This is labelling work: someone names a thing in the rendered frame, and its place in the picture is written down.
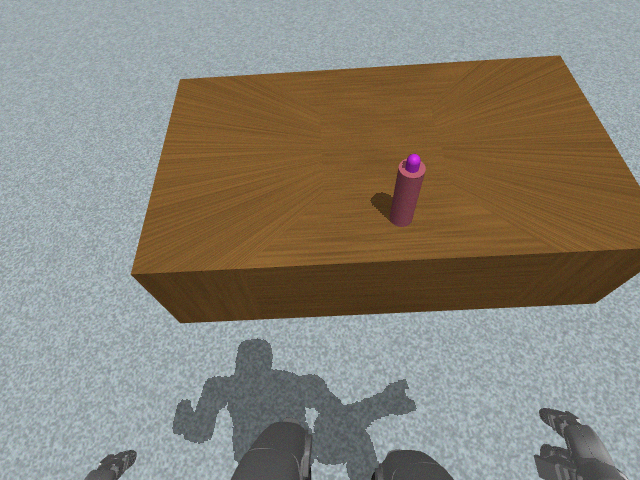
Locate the right robot arm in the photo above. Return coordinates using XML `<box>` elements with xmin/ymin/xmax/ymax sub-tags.
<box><xmin>576</xmin><ymin>462</ymin><xmax>629</xmax><ymax>480</ymax></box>

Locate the left robot hand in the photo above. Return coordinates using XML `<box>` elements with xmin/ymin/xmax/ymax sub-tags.
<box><xmin>84</xmin><ymin>450</ymin><xmax>137</xmax><ymax>480</ymax></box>

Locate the bottle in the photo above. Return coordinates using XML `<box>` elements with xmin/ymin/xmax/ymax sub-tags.
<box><xmin>390</xmin><ymin>154</ymin><xmax>426</xmax><ymax>227</ymax></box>

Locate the right robot hand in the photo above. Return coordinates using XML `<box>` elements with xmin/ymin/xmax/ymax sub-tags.
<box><xmin>534</xmin><ymin>408</ymin><xmax>615</xmax><ymax>480</ymax></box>

